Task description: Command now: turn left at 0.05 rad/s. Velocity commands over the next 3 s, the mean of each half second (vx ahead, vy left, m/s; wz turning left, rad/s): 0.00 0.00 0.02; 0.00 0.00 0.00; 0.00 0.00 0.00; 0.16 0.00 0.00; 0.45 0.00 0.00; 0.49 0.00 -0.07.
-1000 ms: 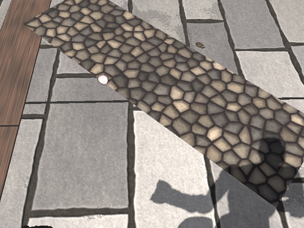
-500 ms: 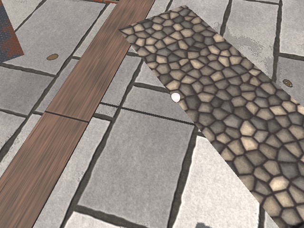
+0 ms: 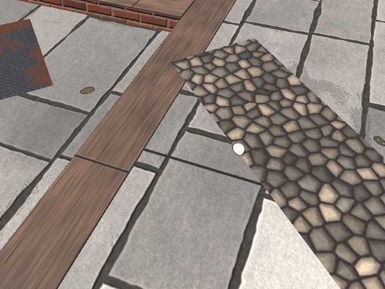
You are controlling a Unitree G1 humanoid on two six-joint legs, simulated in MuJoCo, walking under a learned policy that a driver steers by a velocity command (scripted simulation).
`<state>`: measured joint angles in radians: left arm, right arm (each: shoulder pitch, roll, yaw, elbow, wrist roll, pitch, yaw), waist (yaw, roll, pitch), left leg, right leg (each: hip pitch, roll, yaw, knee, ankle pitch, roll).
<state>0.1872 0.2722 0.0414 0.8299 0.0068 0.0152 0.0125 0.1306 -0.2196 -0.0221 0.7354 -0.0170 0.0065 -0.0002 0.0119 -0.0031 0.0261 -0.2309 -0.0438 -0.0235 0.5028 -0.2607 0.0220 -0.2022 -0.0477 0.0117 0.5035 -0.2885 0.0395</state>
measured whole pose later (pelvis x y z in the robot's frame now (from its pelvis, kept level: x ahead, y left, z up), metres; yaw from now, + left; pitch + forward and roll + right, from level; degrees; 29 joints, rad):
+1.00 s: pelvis +0.00 -0.01 +0.00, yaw +0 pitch -2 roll +0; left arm 0.25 0.21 0.01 1.07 0.00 -0.01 0.04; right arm 0.19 -0.21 -0.03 1.09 0.00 0.01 -0.04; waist 0.00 0.00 0.04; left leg -0.21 -0.01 -0.03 0.48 -0.25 0.00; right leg -0.18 -0.02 0.01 0.48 -0.27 0.02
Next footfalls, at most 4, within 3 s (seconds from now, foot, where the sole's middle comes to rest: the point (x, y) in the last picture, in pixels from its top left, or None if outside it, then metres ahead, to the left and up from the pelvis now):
2.38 right None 0.44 -0.13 -0.77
2.92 left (175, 226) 0.74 0.11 -0.77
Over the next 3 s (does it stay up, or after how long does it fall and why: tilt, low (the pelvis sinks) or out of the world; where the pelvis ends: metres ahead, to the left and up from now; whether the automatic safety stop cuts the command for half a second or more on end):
stays up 0.61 0.01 -0.01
